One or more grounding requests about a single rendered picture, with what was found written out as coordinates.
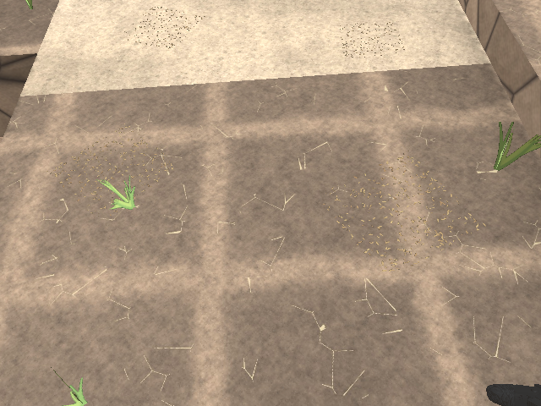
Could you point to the right robot hand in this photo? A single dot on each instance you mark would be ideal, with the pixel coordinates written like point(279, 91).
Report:
point(514, 395)

